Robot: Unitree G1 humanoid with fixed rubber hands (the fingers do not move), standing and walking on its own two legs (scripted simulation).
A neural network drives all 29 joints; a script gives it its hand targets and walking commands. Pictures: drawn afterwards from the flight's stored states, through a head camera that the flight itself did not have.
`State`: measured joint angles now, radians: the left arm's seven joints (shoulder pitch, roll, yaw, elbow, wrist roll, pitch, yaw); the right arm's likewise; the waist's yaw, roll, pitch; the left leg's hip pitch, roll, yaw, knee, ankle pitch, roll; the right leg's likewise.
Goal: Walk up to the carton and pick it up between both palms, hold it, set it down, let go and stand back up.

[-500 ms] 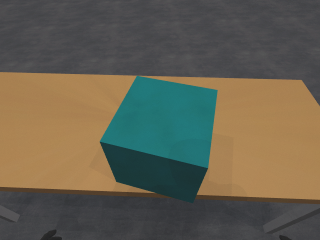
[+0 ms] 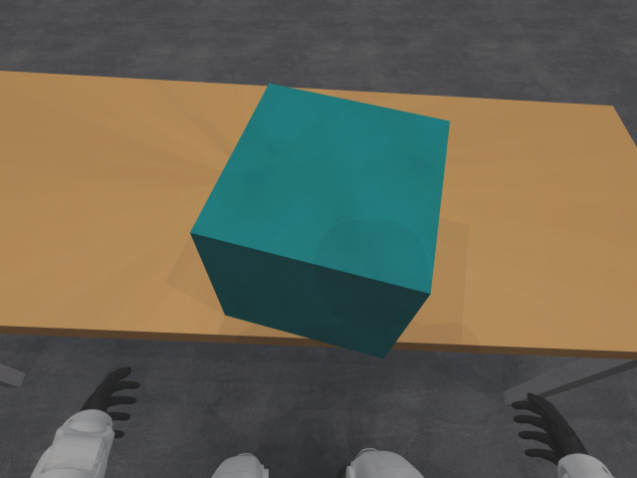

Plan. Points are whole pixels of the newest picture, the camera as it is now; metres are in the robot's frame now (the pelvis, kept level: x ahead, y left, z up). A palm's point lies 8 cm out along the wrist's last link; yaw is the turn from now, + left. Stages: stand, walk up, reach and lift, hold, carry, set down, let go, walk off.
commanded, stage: reach and lift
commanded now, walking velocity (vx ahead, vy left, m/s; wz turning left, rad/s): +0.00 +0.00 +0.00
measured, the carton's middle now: (328, 225) +0.43 -0.01 +0.02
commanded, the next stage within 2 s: none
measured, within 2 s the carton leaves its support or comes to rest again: neither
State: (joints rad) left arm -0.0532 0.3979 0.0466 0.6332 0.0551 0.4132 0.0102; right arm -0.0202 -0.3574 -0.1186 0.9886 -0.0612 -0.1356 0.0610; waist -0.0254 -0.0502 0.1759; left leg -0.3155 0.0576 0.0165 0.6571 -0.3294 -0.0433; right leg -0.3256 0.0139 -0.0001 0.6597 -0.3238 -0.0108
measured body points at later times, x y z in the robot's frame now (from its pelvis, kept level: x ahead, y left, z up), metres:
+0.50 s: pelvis -0.01 +0.03 +0.02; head -0.01 +0.06 +0.46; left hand +0.17 +0.29 -0.06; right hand +0.14 -0.26 -0.05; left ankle +0.01 +0.14 -0.72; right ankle +0.02 -0.11 -0.72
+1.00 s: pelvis +0.01 +0.02 +0.02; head +0.02 +0.05 +0.47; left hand +0.20 +0.30 -0.02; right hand +0.17 -0.20 +0.00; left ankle +0.01 +0.14 -0.72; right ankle +0.02 -0.11 -0.72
